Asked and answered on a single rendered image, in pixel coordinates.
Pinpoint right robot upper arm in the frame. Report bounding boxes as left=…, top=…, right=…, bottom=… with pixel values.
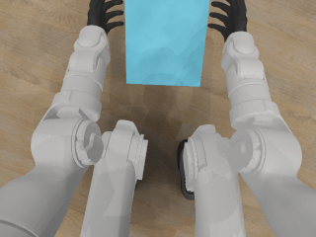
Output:
left=226, top=125, right=316, bottom=237

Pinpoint left robot hand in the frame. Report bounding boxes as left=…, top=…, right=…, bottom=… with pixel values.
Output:
left=87, top=0, right=124, bottom=35

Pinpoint robot right forearm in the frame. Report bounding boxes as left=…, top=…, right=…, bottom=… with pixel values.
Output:
left=220, top=31, right=302, bottom=156

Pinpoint right robot foot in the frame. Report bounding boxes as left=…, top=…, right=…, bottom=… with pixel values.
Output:
left=177, top=139, right=195, bottom=200

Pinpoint robot left forearm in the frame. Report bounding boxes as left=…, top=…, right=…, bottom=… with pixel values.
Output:
left=31, top=25, right=111, bottom=154

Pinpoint carton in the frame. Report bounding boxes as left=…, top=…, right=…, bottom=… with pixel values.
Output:
left=124, top=0, right=210, bottom=87

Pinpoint left robot upper arm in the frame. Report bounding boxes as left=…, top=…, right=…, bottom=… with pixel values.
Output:
left=0, top=118, right=104, bottom=237

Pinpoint right robot thigh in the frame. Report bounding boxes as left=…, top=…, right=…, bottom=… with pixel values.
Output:
left=183, top=132, right=246, bottom=237

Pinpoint right robot hand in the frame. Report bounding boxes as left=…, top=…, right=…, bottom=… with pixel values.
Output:
left=207, top=0, right=248, bottom=42

